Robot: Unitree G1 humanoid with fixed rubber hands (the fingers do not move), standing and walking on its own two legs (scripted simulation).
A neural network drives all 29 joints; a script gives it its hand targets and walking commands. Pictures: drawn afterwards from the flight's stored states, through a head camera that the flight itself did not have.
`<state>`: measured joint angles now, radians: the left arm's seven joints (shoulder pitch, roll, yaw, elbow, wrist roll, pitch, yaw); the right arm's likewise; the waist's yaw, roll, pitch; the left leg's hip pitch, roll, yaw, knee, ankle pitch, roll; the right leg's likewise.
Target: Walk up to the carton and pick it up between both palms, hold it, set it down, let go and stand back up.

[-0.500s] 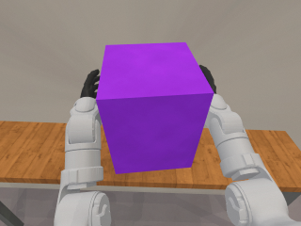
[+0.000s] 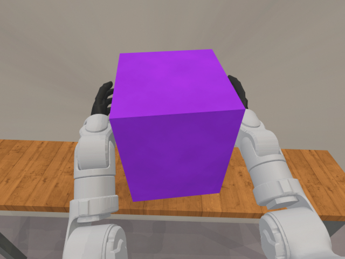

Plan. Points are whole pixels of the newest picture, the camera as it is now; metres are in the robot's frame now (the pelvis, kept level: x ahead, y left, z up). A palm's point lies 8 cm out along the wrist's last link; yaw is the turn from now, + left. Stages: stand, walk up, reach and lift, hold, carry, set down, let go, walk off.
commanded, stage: hold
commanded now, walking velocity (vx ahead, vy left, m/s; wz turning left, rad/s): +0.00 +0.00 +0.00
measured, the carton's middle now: (171, 126) +0.36 +0.01 +0.18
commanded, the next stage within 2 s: none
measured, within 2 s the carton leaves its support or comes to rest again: neither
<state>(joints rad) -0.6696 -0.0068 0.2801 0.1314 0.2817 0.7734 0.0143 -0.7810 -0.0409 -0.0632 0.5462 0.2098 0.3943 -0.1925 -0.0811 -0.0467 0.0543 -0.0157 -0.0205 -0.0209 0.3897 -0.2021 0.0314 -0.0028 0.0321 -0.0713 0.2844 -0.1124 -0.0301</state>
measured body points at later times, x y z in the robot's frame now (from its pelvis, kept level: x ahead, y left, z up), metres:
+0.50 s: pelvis +0.01 +0.00 +0.00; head -0.04 +0.02 +0.45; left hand +0.39 +0.15 +0.21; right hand +0.40 -0.14 +0.21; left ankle +0.02 +0.10 -0.75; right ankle +0.04 -0.10 -0.75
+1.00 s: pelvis +0.00 +0.01 +0.00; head -0.04 +0.03 +0.45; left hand +0.38 +0.16 +0.21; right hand +0.38 -0.14 +0.21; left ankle +0.02 +0.10 -0.75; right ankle +0.04 -0.10 -0.75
